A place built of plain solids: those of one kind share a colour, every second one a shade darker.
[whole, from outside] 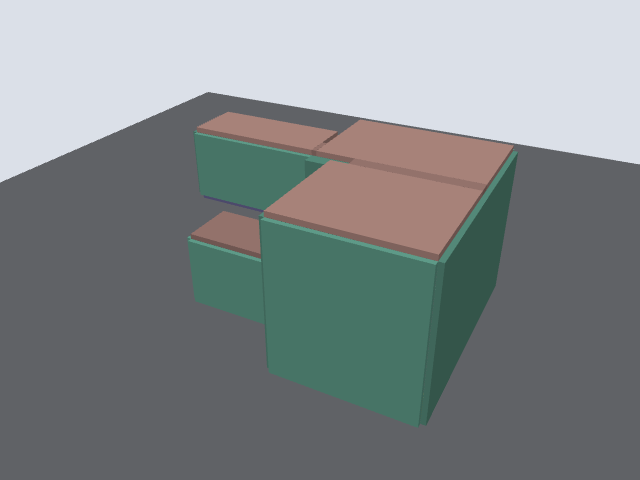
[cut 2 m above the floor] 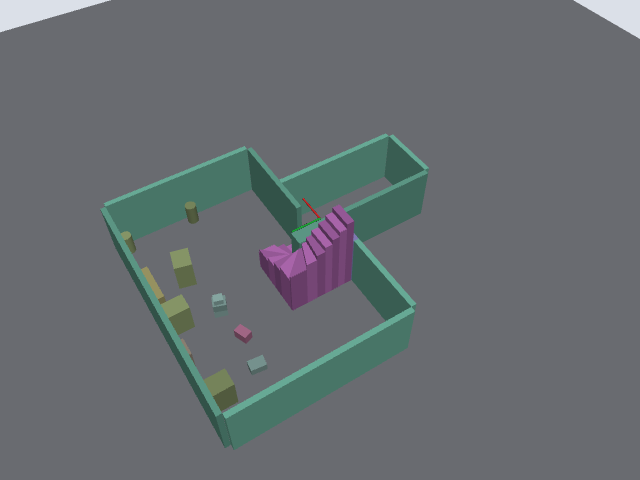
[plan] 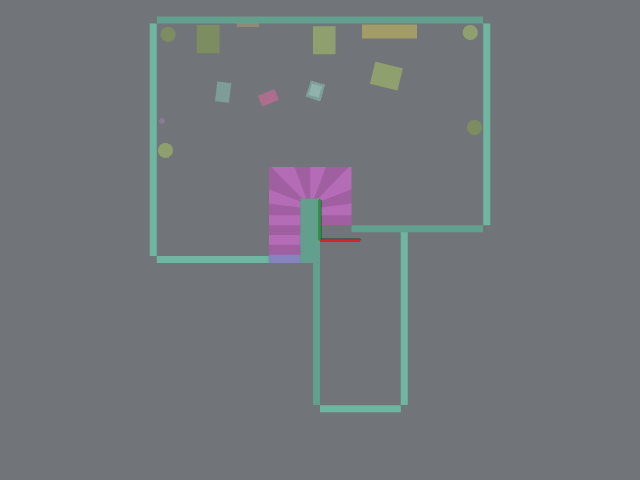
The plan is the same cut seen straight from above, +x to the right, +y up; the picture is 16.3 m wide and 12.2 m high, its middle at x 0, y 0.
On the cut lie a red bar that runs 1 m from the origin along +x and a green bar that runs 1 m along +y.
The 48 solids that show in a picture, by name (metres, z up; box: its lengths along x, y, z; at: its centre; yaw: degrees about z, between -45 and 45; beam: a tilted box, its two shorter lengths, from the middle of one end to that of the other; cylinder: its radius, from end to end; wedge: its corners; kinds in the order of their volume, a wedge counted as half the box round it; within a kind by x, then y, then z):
{
 "wall_1": {"box": [0.18, 5.91, 5.7], "at": [-4.24, 2.55, 2.8]},
 "wall_2": {"box": [2.85, 0.18, 5.7], "at": [-2.72, -0.5, 2.8]},
 "wall_3": {"box": [2.05, 0.18, 2.53], "at": [-1.52, -5.59, 4.38]},
 "wall_4": {"box": [0.18, 4.92, 2.53], "at": [-0.41, -3.05, 4.38]},
 "wall_5": {"box": [0.5, 1.65, 5.95], "at": [-0.25, 0.24, 2.67]},
 "wall_6": {"box": [0.18, 4.39, 2.7], "at": [-0.09, -2.0, 1.3]},
 "wall_7": {"box": [8.29, 0.18, 5.7], "at": [0.0, 5.59, 2.8]},
 "wall_8": {"box": [2.05, 0.18, 2.7], "at": [1.03, -4.29, 1.3]},
 "wall_9": {"box": [0.18, 4.39, 2.7], "at": [2.14, -2.0, 1.3]},
 "wall_10": {"box": [3.35, 0.18, 5.7], "at": [2.47, 0.29, 2.8]},
 "wall_11": {"box": [0.18, 5.13, 5.7], "at": [4.24, 2.94, 2.8]},
 "roof_1": {"box": [3.65, 5.91, 0.2], "at": [-2.32, 2.55, 5.75]},
 "roof_2": {"box": [2.05, 4.92, 0.2], "at": [-1.52, -3.05, 5.75]},
 "roof_3": {"box": [0.8, 0.18, 0.2], "at": [-0.9, -0.5, 5.75]},
 "roof_4": {"box": [0.5, 4.45, 0.2], "at": [-0.25, 3.28, 5.75]},
 "roof_5": {"box": [2.05, 4.39, 0.2], "at": [1.03, -2.0, 2.75]},
 "roof_6": {"box": [4.15, 5.13, 0.2], "at": [2.07, 2.94, 5.75]},
 "tread_1": {"wedge": [[-1.3, -0.37, -0.05], [-1.3, -0.37, 2.93], [-1.3, -0.12, -0.05], [-1.3, -0.12, 2.93], [-0.5, -0.37, -0.05], [-0.5, -0.37, 2.93], [-0.5, -0.12, -0.05], [-0.5, -0.12, 2.93]]},
 "tread_2": {"wedge": [[-1.3, -0.13, -0.05], [-1.3, -0.13, 2.73], [-1.3, 0.13, -0.05], [-1.3, 0.13, 2.73], [-0.5, -0.13, -0.05], [-0.5, -0.13, 2.73], [-0.5, 0.13, -0.05], [-0.5, 0.13, 2.73]]},
 "tread_3": {"wedge": [[-1.3, 0.13, -0.05], [-1.3, 0.13, 2.54], [-1.3, 0.38, -0.05], [-1.3, 0.38, 2.54], [-0.5, 0.13, -0.05], [-0.5, 0.13, 2.54], [-0.5, 0.38, -0.05], [-0.5, 0.38, 2.54]]},
 "tread_4": {"wedge": [[-1.3, 0.37, -0.05], [-1.3, 0.37, 2.34], [-1.3, 0.63, -0.05], [-1.3, 0.63, 2.34], [-0.5, 0.37, -0.05], [-0.5, 0.37, 2.34], [-0.5, 0.63, -0.05], [-0.5, 0.63, 2.34]]},
 "tread_5": {"wedge": [[-1.3, 0.63, -0.05], [-1.3, 0.63, 2.15], [-1.3, 0.92, -0.05], [-1.3, 0.92, 2.15], [-0.5, 0.63, -0.05], [-0.5, 0.63, 2.15], [-0.5, 0.82, -0.05], [-0.5, 0.82, 2.15]]},
 "tread_6": {"wedge": [[-1.3, 0.92, -0.05], [-1.3, 0.92, 1.95], [-1.3, 1.29, -0.05], [-1.3, 1.29, 1.95], [-0.5, 0.82, -0.05], [-0.5, 0.82, 1.95], [-0.5, 0.98, -0.05], [-0.5, 0.98, 1.95]]},
 "tread_7": {"wedge": [[-1.3, 1.28, -0.05], [-1.3, 1.28, 1.76], [-1.3, 1.86, -0.05], [-1.3, 1.86, 1.76], [-1.24, 1.86, -0.05], [-1.24, 1.86, 1.76], [-0.3, 0.9, -0.05], [-0.3, 0.9, 1.76]]},
 "tread_8": {"wedge": [[-1.24, 1.86, -0.05], [-1.24, 1.86, 1.56], [-0.65, 1.86, -0.05], [-0.65, 1.86, 1.56], [-0.46, 1.06, -0.05], [-0.46, 1.06, 1.56], [-0.35, 1.06, -0.05], [-0.35, 1.06, 1.56]]},
 "tread_9": {"wedge": [[-0.65, 1.86, -0.05], [-0.65, 1.86, 1.37], [-0.35, 1.06, -0.05], [-0.35, 1.06, 1.37], [-0.25, 1.06, -0.05], [-0.25, 1.06, 1.37], [-0.25, 1.86, -0.05], [-0.25, 1.86, 1.37]]},
 "tread_10": {"wedge": [[-0.25, 1.06, -0.05], [-0.25, 1.06, 1.17], [-0.25, 1.86, -0.05], [-0.25, 1.86, 1.17], [-0.15, 1.06, -0.05], [-0.15, 1.06, 1.17], [0.15, 1.86, -0.05], [0.15, 1.86, 1.17]]},
 "tread_11": {"wedge": [[-0.2, 0.9, -0.05], [-0.2, 0.9, 0.78], [0.73, 1.86, -0.05], [0.73, 1.86, 0.78], [0.8, 1.29, -0.05], [0.8, 1.29, 0.78], [0.8, 1.86, -0.05], [0.8, 1.86, 0.78]]},
 "tread_12": {"wedge": [[-0.15, 1.06, -0.05], [-0.15, 1.06, 0.98], [-0.04, 1.06, -0.05], [-0.04, 1.06, 0.98], [0.15, 1.86, -0.05], [0.15, 1.86, 0.98], [0.74, 1.86, -0.05], [0.74, 1.86, 0.98]]},
 "tread_13": {"wedge": [[0.0, 0.38, -0.05], [0.0, 0.38, 0.2], [0.0, 0.63, -0.05], [0.0, 0.63, 0.2], [0.8, 0.38, -0.05], [0.8, 0.38, 0.2], [0.8, 0.63, -0.05], [0.8, 0.63, 0.2]]},
 "tread_14": {"wedge": [[0.0, 0.63, -0.05], [0.0, 0.63, 0.39], [0.0, 0.83, -0.05], [0.0, 0.83, 0.39], [0.8, 0.63, -0.05], [0.8, 0.63, 0.39], [0.8, 0.93, -0.05], [0.8, 0.93, 0.39]]},
 "tread_15": {"wedge": [[0.0, 0.82, -0.05], [0.0, 0.82, 0.59], [0.0, 0.98, -0.05], [0.0, 0.98, 0.59], [0.8, 0.93, -0.05], [0.8, 0.93, 0.59], [0.8, 1.29, -0.05], [0.8, 1.29, 0.59]]},
 "floor_1": {"box": [2.05, 4.92, 0.21], "at": [-1.52, -3.05, 3.01]},
 "floor_2": {"box": [0.8, 0.21, 3.17], "at": [-0.9, -0.48, 1.53]},
 "bin_1": {"cylinder": 0.19, "from": [-3.93, 2.28, 0.0], "to": [-3.93, 2.28, 0.62]},
 "bin_2": {"cylinder": 0.19, "from": [-3.86, 5.23, 0.0], "to": [-3.86, 5.23, 0.62]},
 "bin_3": {"box": [0.58, 0.72, 1.11], "at": [-2.84, 5.11, 0.51]},
 "bin_4": {"box": [0.58, 0.72, 1.11], "at": [0.11, 5.08, 0.51]},
 "bin_5": {"box": [0.72, 0.58, 1.11], "at": [1.69, 4.17, 0.51], "yaw": -13.7},
 "bin_6": {"cylinder": 0.19, "from": [3.82, 5.27, 0.0], "to": [3.82, 5.27, 0.75]},
 "bin_7": {"cylinder": 0.19, "from": [3.93, 2.86, 0.0], "to": [3.93, 2.86, 0.75]},
 "bench_1": {"box": [1.4, 0.36, 0.5], "at": [1.77, 5.3, 0.2]},
 "carton_1": {"box": [0.36, 0.51, 0.32], "at": [-2.46, 3.76, 0.11], "yaw": -7.1},
 "carton_2": {"box": [0.38, 0.43, 0.3], "at": [-0.12, 3.79, 0.44], "yaw": -19.6},
 "carton_3": {"box": [0.27, 0.3, 0.21], "at": [-0.12, 3.8, 0.7], "yaw": -16.2},
 "carton_4": {"box": [0.38, 0.43, 0.35], "at": [-0.11, 3.79, 0.12], "yaw": -17.1},
 "bucket_1": {"box": [0.46, 0.3, 0.39], "at": [-1.31, 3.61, 0.14], "yaw": 21.8},
 "cabinet_1": {"box": [0.57, 0.09, 0.82], "at": [-1.83, 5.46, 1.44]}
}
